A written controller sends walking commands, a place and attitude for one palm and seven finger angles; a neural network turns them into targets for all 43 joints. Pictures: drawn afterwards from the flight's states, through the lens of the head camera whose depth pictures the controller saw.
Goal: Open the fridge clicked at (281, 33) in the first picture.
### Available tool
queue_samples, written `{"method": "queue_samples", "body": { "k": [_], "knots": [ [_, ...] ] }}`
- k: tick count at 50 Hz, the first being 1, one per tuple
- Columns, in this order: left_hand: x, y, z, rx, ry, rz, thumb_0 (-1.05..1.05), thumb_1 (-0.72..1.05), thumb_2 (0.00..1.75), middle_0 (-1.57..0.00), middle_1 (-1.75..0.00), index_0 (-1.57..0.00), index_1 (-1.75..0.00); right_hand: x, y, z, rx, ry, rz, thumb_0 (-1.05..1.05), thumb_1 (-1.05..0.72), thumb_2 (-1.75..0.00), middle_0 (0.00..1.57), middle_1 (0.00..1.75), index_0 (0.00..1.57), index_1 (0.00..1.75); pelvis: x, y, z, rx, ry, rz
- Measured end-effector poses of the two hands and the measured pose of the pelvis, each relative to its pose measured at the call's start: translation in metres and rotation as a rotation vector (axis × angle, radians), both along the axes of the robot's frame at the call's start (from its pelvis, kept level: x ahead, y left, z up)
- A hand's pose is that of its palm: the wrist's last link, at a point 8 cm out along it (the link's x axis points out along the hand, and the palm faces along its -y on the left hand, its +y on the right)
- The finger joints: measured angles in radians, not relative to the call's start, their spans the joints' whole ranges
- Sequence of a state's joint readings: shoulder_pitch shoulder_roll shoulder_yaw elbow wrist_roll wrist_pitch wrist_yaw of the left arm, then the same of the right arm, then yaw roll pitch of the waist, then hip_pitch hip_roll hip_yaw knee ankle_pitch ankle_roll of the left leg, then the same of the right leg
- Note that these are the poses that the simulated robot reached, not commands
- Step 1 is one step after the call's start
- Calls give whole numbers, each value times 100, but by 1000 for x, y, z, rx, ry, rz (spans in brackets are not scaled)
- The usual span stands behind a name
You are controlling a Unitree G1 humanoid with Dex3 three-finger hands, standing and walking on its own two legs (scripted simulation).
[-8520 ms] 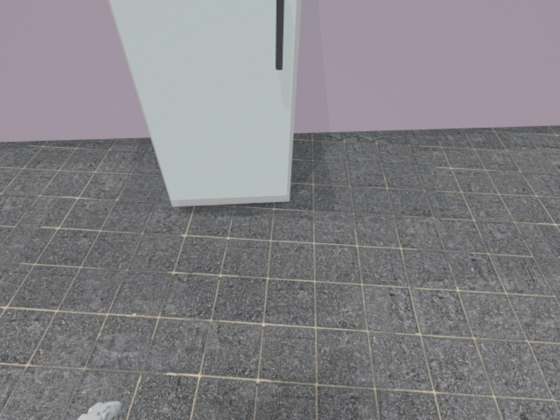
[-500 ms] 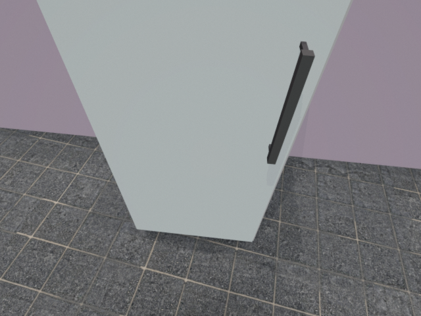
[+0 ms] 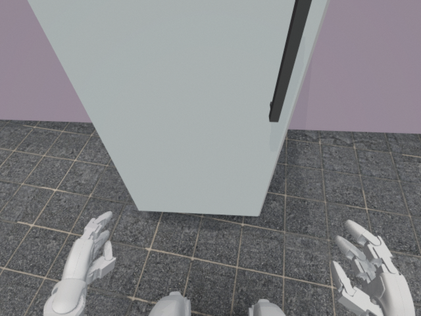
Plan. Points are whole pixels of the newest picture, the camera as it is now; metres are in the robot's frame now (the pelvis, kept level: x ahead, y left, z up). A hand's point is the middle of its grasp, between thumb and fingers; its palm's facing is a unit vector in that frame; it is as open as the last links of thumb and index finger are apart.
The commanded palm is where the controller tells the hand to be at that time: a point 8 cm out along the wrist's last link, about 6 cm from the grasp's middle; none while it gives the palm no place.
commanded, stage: raise the hand to about handle height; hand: right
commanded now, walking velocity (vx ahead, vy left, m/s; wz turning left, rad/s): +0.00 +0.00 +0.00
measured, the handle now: (286, 58) +0.56 -0.13 +0.19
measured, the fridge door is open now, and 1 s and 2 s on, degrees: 0 0 0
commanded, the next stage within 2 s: move the hooked fingers beside the handle in 1.68 s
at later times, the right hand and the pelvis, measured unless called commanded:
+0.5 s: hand (407, 240) +0.23 -0.27 +0.11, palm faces +0.19 +0.98 -0.08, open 11.6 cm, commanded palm +0.20 -0.31 +0.12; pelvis +0.00 -0.03 +0.02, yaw -1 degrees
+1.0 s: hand out of the picture +0.28 -0.29 +0.16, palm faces +0.13 +0.99 -0.05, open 13.9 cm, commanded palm +0.25 -0.34 +0.18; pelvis +0.03 -0.03 +0.05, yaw -2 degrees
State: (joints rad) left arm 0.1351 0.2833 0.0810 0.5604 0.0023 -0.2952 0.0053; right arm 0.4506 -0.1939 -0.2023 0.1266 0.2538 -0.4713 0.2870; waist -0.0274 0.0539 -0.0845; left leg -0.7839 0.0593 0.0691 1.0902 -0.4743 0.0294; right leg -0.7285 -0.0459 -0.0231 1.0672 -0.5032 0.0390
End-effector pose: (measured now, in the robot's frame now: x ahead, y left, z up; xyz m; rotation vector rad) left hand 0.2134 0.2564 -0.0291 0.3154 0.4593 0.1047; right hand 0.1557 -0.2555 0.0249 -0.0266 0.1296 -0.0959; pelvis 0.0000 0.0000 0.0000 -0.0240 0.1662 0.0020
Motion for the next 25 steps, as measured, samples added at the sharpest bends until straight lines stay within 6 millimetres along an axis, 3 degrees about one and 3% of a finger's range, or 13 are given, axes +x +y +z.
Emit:
{"method": "queue_samples", "body": {
  "k": [2,5,9,13,18,21,25],
  "knots": [
    [3,-8,-7,5,-4,-25,1,91,90,-20,-30,-20,-30,-16,-13,-1,-15,11,-58,1,-56,-76,23,52,23,52,-5,-1,-7,14,1,-15],
    [-1,-26,-22,-8,10,-57,1,91,90,-20,-30,-20,-30,-21,-26,19,-50,-96,-106,2,-49,-73,23,57,23,57,-12,-4,-13,37,-4,-33],
    [-20,-51,-38,-56,57,-67,1,90,90,-20,-30,-20,-30,4,-20,53,-69,-257,-8,2,-39,-69,23,62,23,63,-19,-8,-13,55,-17,-42],
    [-50,-65,-43,-112,120,-11,1,90,90,-20,-30,-21,-30,39,-13,58,-60,-169,126,1,-30,-65,24,68,24,69,-22,-13,-3,51,-29,-39],
    [-83,-62,-32,-127,179,91,1,90,90,-21,-30,-21,-30,51,-35,56,-15,5,50,1,-18,-60,26,76,25,76,-12,-20,16,37,-39,-12],
    [-91,-52,-24,-92,195,112,1,90,90,-21,-30,-21,-30,45,-52,71,-29,-41,-48,1,-12,-57,26,80,25,81,-5,-24,22,39,-46,-9],
    [-87,-39,-17,-26,208,86,1,90,90,-21,-30,-21,-30,41,-64,87,-70,-146,-84,1,-2,-53,26,86,26,87,1,-28,25,48,-55,-22]
  ]
}}
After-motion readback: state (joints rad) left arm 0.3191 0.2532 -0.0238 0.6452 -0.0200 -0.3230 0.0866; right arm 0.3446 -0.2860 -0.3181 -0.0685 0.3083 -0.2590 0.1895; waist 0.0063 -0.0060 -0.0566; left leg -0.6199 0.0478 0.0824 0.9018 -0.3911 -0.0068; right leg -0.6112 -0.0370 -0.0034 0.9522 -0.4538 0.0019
